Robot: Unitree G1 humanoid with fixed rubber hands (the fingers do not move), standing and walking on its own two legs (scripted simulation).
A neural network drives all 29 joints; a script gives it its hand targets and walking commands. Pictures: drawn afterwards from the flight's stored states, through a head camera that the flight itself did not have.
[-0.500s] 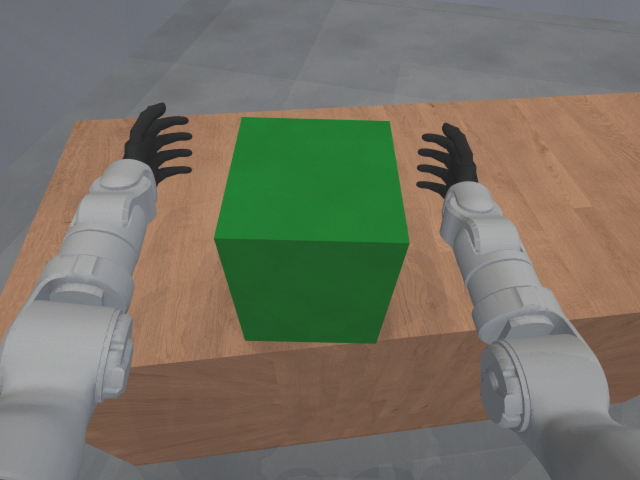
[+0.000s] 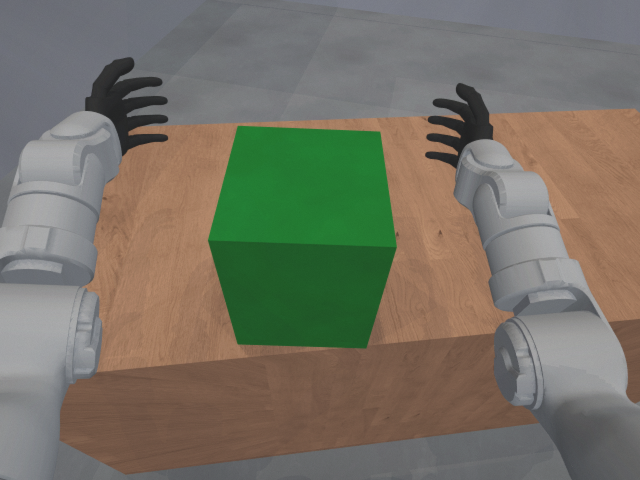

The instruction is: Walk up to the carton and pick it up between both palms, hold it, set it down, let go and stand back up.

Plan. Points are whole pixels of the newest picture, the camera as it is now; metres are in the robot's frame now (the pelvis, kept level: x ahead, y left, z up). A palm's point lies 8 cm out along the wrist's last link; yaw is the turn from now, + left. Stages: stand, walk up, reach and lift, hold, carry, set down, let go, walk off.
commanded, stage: set down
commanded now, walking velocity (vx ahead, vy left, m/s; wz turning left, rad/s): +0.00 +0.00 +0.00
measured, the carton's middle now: (305, 243) +0.44 +0.00 +0.03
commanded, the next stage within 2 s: none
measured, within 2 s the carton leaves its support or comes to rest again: neither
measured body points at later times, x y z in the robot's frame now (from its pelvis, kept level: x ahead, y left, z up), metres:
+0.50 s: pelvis +0.00 +0.00 +0.00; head +0.01 +0.02 +0.45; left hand +0.40 +0.22 +0.13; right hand +0.37 -0.19 +0.12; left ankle +0.00 +0.10 -0.75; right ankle +0.02 -0.12 -0.75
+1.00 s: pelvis +0.00 +0.00 +0.00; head +0.01 +0.02 +0.45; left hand +0.33 +0.23 +0.07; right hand +0.31 -0.19 +0.07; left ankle +0.00 +0.10 -0.75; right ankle +0.02 -0.12 -0.75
